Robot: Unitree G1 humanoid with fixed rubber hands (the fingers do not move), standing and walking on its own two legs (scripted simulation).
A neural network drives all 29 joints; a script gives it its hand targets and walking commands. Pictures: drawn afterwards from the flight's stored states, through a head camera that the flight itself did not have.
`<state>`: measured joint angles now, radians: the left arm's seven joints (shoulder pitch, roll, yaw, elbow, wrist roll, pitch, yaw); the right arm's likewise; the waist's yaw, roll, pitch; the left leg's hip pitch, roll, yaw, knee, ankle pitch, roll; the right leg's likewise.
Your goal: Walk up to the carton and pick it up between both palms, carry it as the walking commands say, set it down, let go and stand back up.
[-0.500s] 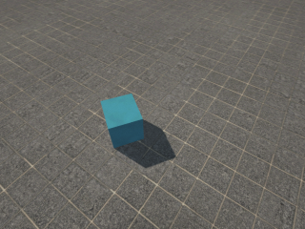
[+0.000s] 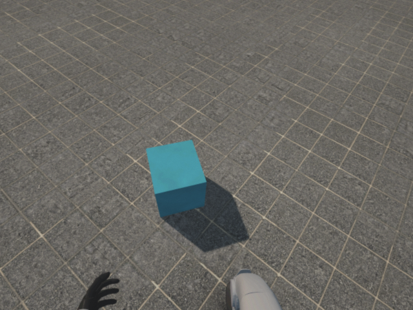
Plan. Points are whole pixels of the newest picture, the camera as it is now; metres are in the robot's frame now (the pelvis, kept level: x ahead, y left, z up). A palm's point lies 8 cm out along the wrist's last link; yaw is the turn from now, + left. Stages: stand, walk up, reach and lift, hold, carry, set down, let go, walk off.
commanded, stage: walk up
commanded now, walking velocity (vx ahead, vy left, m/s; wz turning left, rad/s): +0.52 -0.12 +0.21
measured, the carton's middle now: (176, 178) +0.79 +0.04 -0.65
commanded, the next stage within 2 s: none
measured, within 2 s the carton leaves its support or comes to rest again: neither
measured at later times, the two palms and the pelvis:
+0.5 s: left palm out of the picture +0.11 +0.17 -0.12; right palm (289, 197) +0.37 -0.27 -0.13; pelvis +0.22 -0.05 +0.00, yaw +3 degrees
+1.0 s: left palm (109, 207) +0.39 +0.21 -0.13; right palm (289, 220) +0.32 -0.27 -0.17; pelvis +0.32 -0.04 -0.01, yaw +4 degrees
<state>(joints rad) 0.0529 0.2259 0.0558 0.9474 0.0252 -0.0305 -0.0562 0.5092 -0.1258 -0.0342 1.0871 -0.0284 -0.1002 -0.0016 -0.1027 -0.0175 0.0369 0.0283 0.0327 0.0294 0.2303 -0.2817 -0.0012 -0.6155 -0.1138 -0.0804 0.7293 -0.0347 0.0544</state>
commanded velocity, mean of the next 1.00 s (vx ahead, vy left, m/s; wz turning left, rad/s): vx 0.22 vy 0.01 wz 0.07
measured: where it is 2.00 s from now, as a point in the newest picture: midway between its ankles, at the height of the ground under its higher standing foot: (193, 279)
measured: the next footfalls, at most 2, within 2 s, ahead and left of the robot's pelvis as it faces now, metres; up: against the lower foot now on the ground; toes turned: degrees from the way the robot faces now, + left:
right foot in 0.14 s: +0.24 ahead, -0.17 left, +0.00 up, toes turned -7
left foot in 0.60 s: +0.35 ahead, +0.09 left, +0.00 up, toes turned +10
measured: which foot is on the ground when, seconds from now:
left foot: down 0.00-0.14, up 0.16-0.58, down 0.60-0.94, up 0.96-1.00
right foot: up 0.00-0.12, down 0.14-0.60, up 0.62-0.90, down 0.92-1.00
